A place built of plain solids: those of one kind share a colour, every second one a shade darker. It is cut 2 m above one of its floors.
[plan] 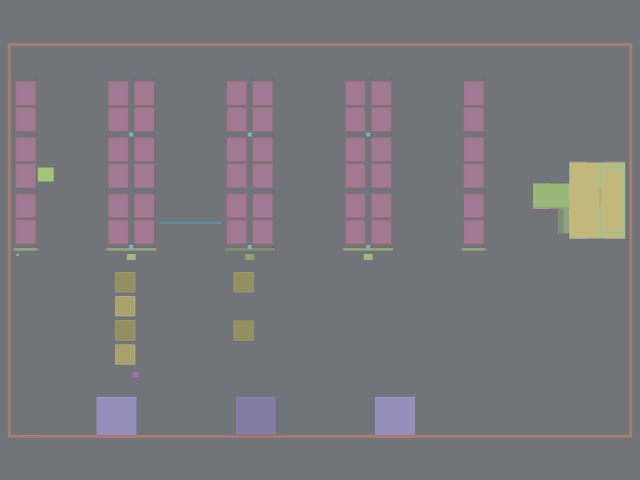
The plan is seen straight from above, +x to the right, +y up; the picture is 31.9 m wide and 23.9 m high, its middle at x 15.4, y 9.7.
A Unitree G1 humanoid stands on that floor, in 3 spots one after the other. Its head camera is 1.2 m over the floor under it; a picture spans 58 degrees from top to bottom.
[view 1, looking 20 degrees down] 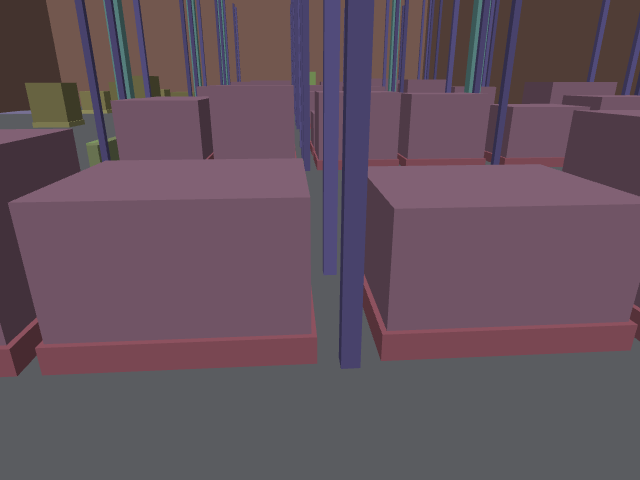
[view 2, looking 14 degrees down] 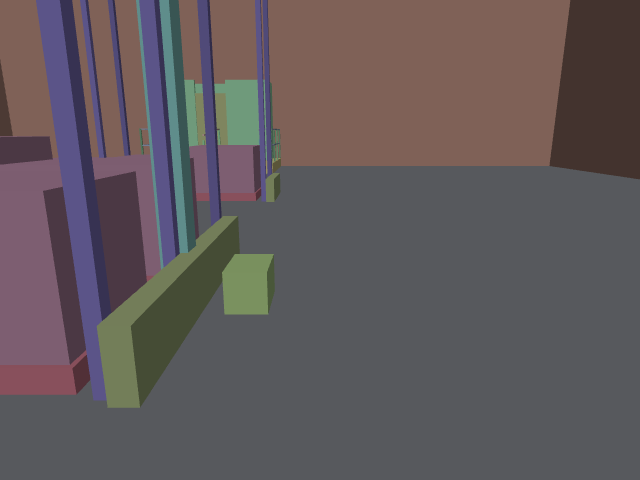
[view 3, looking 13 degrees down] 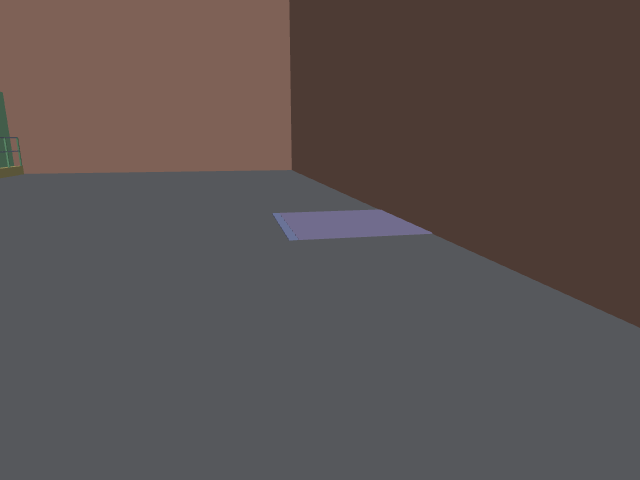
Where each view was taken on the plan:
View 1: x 25.20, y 11.90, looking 176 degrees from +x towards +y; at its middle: ground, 3.51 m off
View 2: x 14.85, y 8.35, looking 0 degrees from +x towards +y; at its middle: ground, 4.96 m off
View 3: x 13.00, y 2.60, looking -12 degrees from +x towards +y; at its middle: ground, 5.33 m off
